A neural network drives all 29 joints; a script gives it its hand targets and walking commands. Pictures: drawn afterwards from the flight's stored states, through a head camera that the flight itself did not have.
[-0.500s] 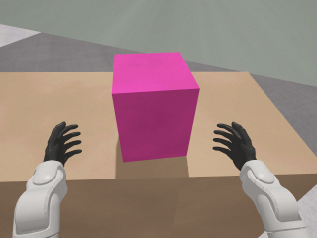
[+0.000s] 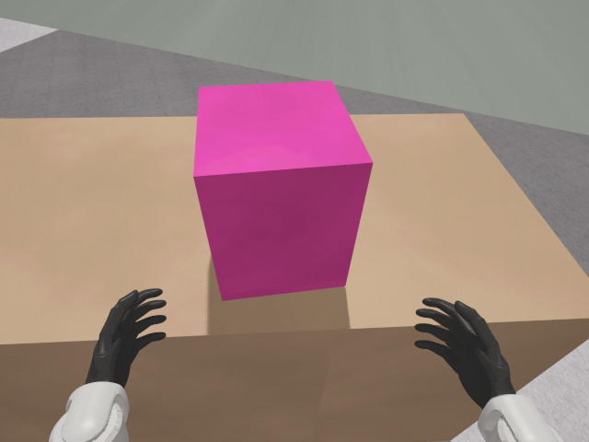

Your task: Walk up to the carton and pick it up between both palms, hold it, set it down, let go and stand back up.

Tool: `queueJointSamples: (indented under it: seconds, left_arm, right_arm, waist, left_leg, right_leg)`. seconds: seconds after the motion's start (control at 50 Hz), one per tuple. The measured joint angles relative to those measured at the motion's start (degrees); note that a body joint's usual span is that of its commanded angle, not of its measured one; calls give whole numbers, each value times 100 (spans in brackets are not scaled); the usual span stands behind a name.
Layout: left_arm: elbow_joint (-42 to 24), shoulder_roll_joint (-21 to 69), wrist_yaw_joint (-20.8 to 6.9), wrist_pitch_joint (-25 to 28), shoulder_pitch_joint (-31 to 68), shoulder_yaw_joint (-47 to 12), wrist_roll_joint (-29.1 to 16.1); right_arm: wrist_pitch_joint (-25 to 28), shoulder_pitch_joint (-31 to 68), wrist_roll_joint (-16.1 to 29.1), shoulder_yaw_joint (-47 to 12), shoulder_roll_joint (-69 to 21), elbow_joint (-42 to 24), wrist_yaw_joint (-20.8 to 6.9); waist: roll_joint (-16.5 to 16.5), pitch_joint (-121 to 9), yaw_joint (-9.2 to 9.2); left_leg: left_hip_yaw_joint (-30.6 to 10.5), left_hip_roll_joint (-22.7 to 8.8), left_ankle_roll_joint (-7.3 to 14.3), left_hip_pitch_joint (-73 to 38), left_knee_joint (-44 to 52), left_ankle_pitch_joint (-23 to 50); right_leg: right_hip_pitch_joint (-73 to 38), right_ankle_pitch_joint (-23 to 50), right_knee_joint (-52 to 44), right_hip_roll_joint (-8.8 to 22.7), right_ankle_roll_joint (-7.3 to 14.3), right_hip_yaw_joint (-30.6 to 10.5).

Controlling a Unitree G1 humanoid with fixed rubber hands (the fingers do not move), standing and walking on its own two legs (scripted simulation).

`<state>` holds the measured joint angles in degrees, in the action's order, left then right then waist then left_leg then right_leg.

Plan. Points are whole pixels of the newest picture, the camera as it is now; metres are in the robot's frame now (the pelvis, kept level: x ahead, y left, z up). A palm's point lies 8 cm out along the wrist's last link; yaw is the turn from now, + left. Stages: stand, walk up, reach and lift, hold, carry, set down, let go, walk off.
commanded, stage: set down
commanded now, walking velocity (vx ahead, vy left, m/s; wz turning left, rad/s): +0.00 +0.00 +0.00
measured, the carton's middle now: (276, 192) +0.46 +0.06 +0.11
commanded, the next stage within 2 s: let go in 0.84 s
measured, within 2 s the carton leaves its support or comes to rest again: neither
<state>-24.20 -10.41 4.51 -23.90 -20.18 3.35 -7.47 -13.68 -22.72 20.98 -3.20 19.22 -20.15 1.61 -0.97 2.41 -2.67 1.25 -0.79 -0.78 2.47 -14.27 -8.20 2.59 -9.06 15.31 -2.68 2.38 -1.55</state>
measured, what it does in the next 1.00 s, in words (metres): stands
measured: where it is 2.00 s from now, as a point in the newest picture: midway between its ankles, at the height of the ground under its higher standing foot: outside the picture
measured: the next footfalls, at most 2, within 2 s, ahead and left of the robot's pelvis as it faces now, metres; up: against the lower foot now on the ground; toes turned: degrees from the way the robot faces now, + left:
left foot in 1.60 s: -0.03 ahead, +0.09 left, +0.00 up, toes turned +8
right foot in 1.92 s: +0.02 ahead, -0.09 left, +0.00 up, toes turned +4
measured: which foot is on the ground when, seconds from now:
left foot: down 0.00-1.00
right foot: down 0.00-1.00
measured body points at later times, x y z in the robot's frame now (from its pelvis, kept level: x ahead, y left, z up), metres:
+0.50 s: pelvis -0.02 +0.01 +0.00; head -0.03 +0.01 +0.45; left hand +0.19 +0.23 +0.03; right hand +0.21 -0.20 +0.03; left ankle +0.00 +0.13 -0.75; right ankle -0.01 -0.09 -0.75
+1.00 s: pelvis -0.02 +0.00 -0.01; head -0.04 -0.02 +0.44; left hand +0.19 +0.23 +0.03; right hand +0.21 -0.20 -0.04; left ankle +0.00 +0.13 -0.75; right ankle -0.01 -0.09 -0.75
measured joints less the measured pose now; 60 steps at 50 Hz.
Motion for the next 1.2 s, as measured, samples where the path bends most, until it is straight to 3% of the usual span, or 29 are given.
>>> queueJointSamples:
  seconds: [0.12, 0.34, 0.54, 0.76, 0.94, 1.2]
  left_arm:
    - [659, -97, 59, 324, 4, -96, -49]
    - [1488, 80, 26, 47, 578, -189, 95]
    - [1449, 175, -98, -44, 567, -211, 260]
    - [1721, 264, -383, 59, 688, -204, 465]
    - [2221, 223, -742, 239, 980, -86, 550]
    - [3061, 172, -1096, 460, 1464, 77, 711]
  right_arm:
    - [178, -37, -326, 96, -199, 373, -87]
    - [-111, 657, -665, 380, -360, 1227, -138]
    - [-216, 734, -890, 411, -346, 1631, -244]
    - [-304, 864, -1234, 423, -307, 2351, -314]
    - [-187, 986, -1581, 362, -434, 3059, -217]
    - [59, 1016, -1941, 215, -613, 3905, -55]
  waist:
    - [-1, -12, -84]
    - [43, 84, -54]
    - [76, 238, -79]
    - [224, 316, -176]
    - [304, 328, -255]
    - [263, 315, -218]
  left_leg:
    - [-48, 17, -1, 34, -12, 60]
    - [-13, 56, 40, 58, -206, 34]
    - [9, 116, 87, -126, -240, -34]
    - [-32, 136, 85, -271, -279, -92]
    - [-116, 105, 27, -290, -371, -116]
    - [-94, 26, -44, -359, -566, -171]
  right_leg:
    - [36, 20, 51, 17, 6, 51]
    - [91, -23, 294, 56, -37, 26]
    - [-69, -123, 385, 116, -86, 4]
    - [-223, -217, 448, 138, -83, 53]
    - [-271, -284, 548, 114, -22, 158]
    - [-380, -435, 807, 137, 45, 351]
